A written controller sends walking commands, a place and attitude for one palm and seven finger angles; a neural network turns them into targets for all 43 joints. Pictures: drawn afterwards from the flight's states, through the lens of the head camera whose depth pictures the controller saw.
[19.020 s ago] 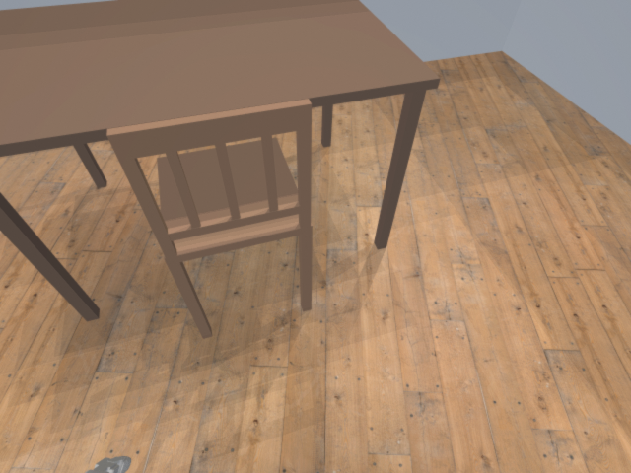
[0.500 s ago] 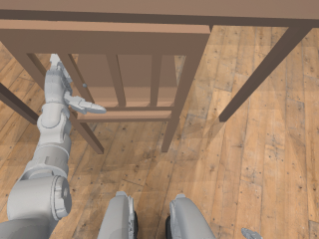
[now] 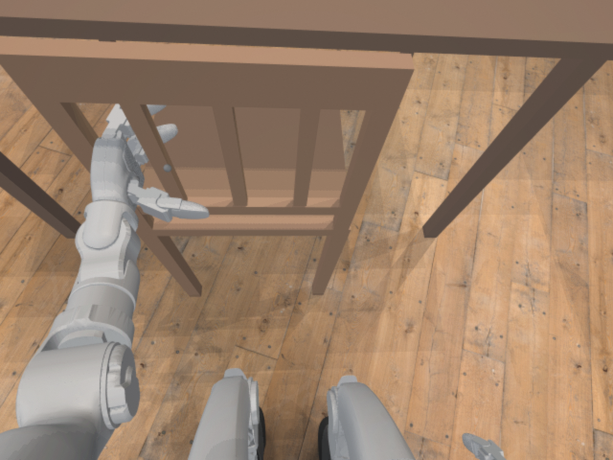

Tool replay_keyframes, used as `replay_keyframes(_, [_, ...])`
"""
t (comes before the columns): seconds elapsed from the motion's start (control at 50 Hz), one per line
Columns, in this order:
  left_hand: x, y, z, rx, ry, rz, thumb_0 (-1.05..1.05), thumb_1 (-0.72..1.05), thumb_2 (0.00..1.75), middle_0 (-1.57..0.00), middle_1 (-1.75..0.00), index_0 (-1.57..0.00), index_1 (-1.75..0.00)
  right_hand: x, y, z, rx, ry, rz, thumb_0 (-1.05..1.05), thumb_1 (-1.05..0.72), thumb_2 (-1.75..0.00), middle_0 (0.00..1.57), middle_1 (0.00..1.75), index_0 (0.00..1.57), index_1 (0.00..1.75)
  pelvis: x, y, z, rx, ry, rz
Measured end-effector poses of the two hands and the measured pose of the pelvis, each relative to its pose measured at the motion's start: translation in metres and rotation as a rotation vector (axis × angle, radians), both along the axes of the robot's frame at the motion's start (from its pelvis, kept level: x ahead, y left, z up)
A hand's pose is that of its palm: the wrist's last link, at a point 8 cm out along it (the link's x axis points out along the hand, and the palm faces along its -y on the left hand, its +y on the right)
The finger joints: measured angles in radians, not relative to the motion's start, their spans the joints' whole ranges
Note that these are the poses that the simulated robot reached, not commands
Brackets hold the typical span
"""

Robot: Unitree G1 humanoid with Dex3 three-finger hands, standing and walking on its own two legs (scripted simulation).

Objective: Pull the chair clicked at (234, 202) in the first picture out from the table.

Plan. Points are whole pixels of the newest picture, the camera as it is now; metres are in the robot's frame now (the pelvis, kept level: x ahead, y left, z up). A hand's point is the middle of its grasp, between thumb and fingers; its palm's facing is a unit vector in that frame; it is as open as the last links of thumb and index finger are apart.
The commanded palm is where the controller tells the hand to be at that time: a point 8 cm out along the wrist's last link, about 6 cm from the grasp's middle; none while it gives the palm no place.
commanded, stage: hook a spindle and tug to test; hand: left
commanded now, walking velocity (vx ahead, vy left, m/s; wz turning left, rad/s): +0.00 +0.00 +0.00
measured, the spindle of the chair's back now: (233, 161) +0.50 +0.09 +0.02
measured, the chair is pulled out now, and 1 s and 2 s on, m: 0.00 0.02 0.09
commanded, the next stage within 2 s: step backward, pulling the chair out in 1.08 s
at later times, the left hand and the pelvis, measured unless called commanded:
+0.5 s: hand (174, 165) +0.48 +0.16 +0.03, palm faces +0.02 -1.00 -0.03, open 5.1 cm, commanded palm +0.45 +0.20 +0.04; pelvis +0.00 +0.00 +0.00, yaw +0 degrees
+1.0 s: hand (176, 186) +0.45 +0.15 +0.03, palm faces +0.03 -1.00 -0.03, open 5.0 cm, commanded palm +0.41 +0.21 +0.04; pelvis +0.01 +0.00 +0.01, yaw +0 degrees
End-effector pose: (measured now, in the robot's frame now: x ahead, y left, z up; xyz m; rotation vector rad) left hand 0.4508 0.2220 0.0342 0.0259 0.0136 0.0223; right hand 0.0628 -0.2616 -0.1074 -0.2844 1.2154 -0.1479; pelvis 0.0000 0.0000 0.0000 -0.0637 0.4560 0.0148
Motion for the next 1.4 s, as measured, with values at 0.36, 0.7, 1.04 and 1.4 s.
replay_keyframes(0.36, [0.002, -0.006, 0.0, 0.005, -0.005, -0.003, 0.0, 0.37, 0.67, -0.49, -1.41, -0.48, -1.41, -0.004, 0.002, -0.002, -0.001, -0.004, 0.002, 0.01, -0.9, -0.9, 0.21, 0.3, 0.2, 0.3, -0.003, 0.002, -0.002, -0.002, 0.0, 0.002])
replay_keyframes(0.7, [-0.005, -0.013, 0.001, -0.003, 0.005, 0.01, 0.02, 0.78, 0.82, -0.49, -1.45, -0.46, -1.45, -0.003, 0.002, 0.003, 0.022, -0.009, -0.03, 0.01, -0.9, -0.9, 0.2, 0.3, 0.2, 0.3, 0.002, -0.001, 0.004, 0.01, -0.008, -0.015])
replay_keyframes(1.04, [-0.029, -0.015, 0.002, 0.002, -0.003, 0.003, 0.02, 0.78, 0.8, -0.49, -1.45, -0.44, -1.45, 0.043, 0.0, 0.008, 0.031, -0.101, 0.005, 0.01, -0.9, -0.9, 0.2, 0.3, 0.2, 0.3, 0.013, -0.005, 0.01, 0.02, -0.022, -0.013])
replay_keyframes(1.4, [-0.039, -0.02, 0.027, 0.066, 0.379, 0.124, 0.01, 0.75, 0.78, -0.35, -1.23, -0.48, -1.45, 0.03, 0.015, 0.072, 0.009, 0.014, -0.136, 0.01, -0.9, -0.9, 0.2, 0.3, 0.2, 0.3, 0.02, 0.005, 0.083, 0.025, -0.175, -0.018])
